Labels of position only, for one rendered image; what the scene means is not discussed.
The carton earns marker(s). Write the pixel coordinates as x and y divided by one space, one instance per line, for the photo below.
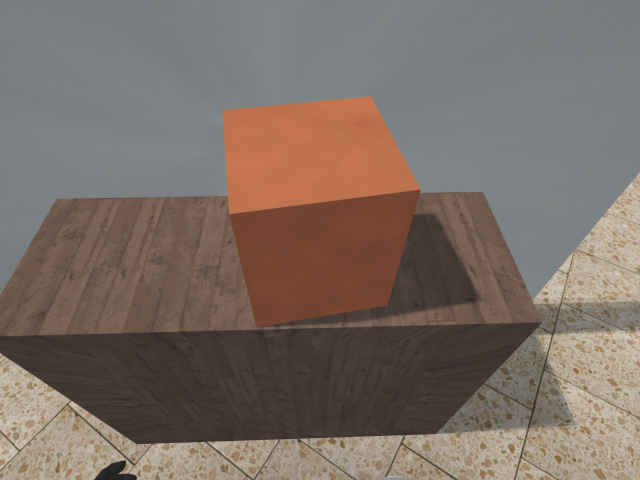
320 201

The pedestal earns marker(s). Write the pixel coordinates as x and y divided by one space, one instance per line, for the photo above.
137 310

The robot left hand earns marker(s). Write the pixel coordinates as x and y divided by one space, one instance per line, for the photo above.
112 472

